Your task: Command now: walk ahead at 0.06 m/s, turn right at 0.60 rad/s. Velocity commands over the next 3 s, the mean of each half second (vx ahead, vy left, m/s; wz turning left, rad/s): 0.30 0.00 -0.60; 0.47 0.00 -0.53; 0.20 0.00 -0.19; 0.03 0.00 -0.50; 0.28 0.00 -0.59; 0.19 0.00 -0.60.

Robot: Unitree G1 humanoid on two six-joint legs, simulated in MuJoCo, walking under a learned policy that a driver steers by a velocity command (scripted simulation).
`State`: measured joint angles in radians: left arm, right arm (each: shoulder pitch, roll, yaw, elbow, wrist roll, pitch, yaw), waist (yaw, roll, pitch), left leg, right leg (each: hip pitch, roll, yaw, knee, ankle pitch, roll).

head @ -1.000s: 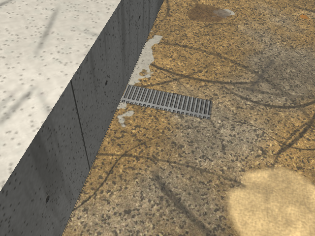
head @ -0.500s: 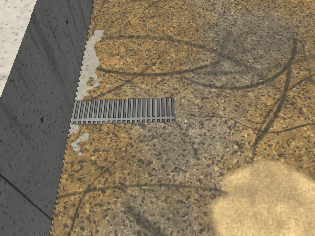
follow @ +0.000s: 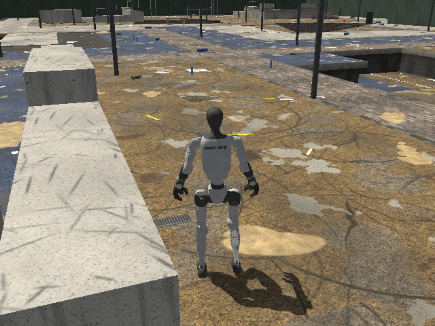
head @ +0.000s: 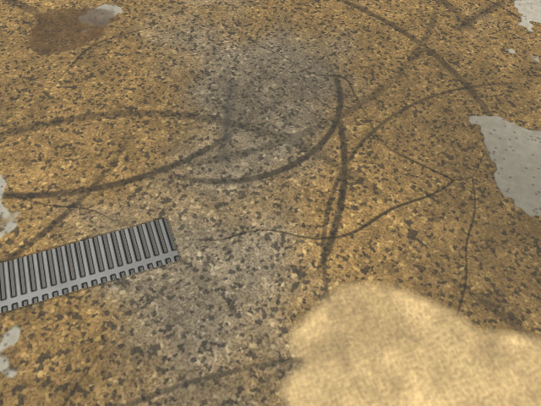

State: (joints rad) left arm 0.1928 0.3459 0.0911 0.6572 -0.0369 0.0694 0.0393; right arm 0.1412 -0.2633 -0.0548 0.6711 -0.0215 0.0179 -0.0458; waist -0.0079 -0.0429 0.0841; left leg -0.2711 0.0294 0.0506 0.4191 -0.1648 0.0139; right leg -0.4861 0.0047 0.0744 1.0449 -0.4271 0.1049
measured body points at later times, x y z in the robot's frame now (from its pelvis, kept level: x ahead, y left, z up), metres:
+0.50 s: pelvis +0.12 -0.08 +0.00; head +0.15 -0.13 +0.45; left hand +0.21 +0.20 -0.09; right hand +0.27 -0.38 -0.09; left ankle +0.34 +0.04 -0.69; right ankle -0.01 -0.14 -0.74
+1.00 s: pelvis +0.38 -0.17 +0.00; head +0.41 -0.20 +0.45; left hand +0.70 -0.08 -0.08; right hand +0.23 -0.41 -0.14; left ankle +0.37 -0.02 -0.74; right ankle +0.44 -0.38 -0.70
